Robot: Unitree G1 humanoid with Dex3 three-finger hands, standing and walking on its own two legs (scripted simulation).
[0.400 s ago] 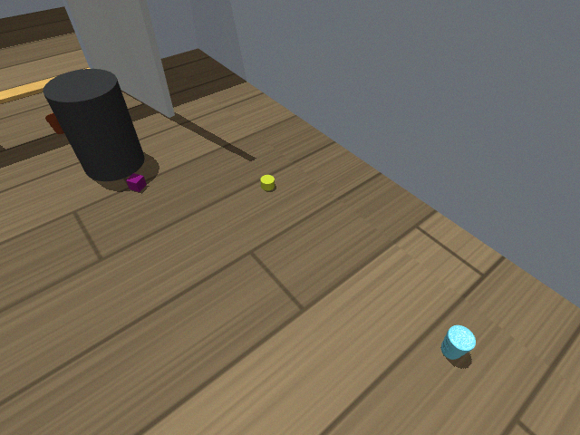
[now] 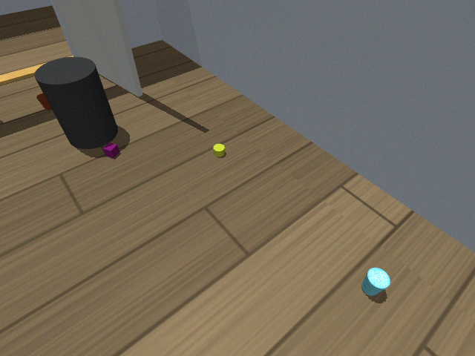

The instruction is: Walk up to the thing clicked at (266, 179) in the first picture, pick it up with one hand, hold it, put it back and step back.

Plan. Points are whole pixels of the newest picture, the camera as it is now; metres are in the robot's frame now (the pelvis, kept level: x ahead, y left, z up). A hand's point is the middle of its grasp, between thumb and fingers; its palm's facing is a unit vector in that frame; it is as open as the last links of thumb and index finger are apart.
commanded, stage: stand
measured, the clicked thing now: (219, 150) +1.40 +0.15 -0.76
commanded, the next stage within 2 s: walk up in 0.72 s
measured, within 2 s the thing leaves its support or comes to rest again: neither
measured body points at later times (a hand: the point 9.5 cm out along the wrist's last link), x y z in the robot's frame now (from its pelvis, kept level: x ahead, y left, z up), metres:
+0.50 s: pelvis +0.00 +0.00 +0.00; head +0.01 +0.00 +0.45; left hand +0.08 +0.30 -0.13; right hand +0.08 -0.30 -0.13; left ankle +0.00 +0.11 -0.75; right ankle +0.00 -0.13 -0.75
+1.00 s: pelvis -0.02 -0.06 -0.01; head +0.04 -0.06 +0.43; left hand +0.05 +0.28 -0.11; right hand +0.11 -0.36 -0.15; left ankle +0.00 +0.11 -0.74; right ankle +0.02 -0.16 -0.75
